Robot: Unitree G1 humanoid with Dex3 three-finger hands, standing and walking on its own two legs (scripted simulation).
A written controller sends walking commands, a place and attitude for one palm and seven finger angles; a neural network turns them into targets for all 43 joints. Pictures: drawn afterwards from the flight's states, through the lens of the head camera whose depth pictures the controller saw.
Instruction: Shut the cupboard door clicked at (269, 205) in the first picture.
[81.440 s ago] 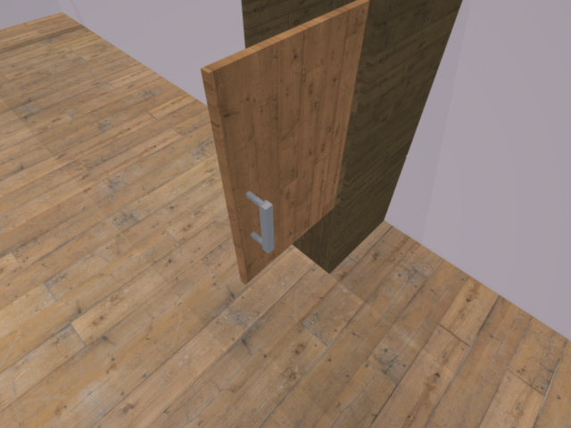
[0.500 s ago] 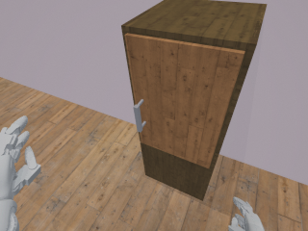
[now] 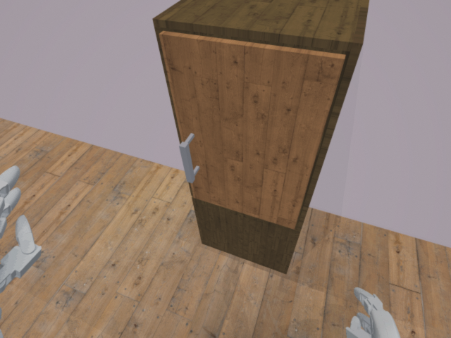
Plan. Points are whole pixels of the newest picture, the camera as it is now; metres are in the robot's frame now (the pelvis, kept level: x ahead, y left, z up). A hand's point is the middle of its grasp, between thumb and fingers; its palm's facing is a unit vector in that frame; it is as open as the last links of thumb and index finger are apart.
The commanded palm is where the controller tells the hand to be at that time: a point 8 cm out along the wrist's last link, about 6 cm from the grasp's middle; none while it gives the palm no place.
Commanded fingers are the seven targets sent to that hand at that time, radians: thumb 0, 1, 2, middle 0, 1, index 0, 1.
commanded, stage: step back with the hand held close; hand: left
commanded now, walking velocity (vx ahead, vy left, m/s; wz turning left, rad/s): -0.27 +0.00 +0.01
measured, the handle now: (190, 158) +0.61 +0.15 -0.10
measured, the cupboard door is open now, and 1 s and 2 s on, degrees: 0 0 0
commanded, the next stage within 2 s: stop stepping back and stand still in 1.50 s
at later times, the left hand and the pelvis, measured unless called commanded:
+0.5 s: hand out of the picture +0.14 +0.28 +0.15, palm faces +0.47 -0.76 -0.45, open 7.4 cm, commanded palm +0.07 +0.31 +0.18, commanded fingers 0.00 0.90 0.90 -0.20 -0.30 -0.20 -0.30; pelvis -0.07 +0.01 -0.02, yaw +0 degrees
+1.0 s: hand out of the picture +0.07 +0.28 +0.16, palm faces +0.50 -0.70 -0.51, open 7.4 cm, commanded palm +0.00 +0.31 +0.18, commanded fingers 0.00 0.90 0.90 -0.20 -0.30 -0.20 -0.30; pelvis -0.11 +0.00 -0.02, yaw +4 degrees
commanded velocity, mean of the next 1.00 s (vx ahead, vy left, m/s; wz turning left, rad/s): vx -0.34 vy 0.00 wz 0.00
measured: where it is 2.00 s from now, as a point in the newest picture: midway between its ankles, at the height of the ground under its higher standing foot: outside the picture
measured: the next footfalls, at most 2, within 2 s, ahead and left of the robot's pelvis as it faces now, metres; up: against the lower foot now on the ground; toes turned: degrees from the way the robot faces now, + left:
right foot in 1.54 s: -0.31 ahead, -0.14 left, +0.00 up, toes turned -1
right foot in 2.00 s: -0.30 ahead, -0.04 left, +0.00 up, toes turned -5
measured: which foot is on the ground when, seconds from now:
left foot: down 0.00-1.00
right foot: down 0.00-1.00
